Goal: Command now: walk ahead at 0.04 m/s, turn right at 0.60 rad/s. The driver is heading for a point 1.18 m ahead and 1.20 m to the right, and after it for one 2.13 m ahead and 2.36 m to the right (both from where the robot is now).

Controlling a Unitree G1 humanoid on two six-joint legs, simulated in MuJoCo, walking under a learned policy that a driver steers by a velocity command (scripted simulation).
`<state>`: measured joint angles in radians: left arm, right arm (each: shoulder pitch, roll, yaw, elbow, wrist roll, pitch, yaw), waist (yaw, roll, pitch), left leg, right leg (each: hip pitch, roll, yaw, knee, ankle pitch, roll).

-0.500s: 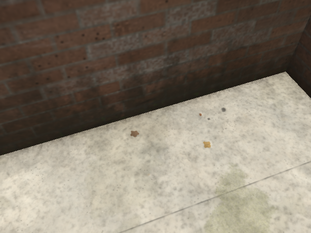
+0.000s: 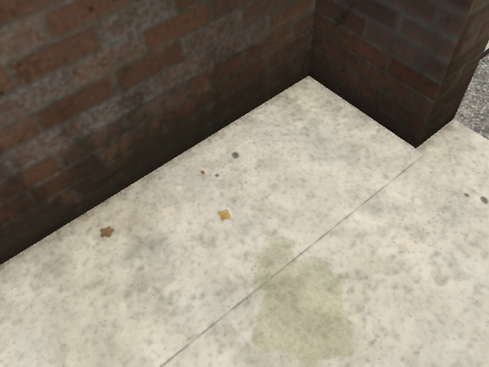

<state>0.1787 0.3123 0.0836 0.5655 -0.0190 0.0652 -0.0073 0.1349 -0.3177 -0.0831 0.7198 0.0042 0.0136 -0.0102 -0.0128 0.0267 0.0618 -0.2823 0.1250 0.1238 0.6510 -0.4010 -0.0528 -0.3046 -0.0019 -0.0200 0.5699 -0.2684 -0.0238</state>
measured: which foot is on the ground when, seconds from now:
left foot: up 0.00-0.44, down 0.46-0.96, up 0.98-1.00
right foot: down 0.00-0.46, up 0.48-0.92, down 0.94-1.00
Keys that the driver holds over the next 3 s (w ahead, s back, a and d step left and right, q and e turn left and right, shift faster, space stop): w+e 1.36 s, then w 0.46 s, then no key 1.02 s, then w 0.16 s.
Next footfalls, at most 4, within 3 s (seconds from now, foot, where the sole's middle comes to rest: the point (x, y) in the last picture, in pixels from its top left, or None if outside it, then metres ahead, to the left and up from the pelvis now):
0.46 left None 0.23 0.09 -0.76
0.94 right None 0.42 -0.28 -0.76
1.42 left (363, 249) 0.77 -0.30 -0.76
1.92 right None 0.74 -0.67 -0.76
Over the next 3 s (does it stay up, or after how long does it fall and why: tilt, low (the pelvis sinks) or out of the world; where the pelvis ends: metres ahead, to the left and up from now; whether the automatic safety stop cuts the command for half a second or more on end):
stays up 0.83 -0.60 0.01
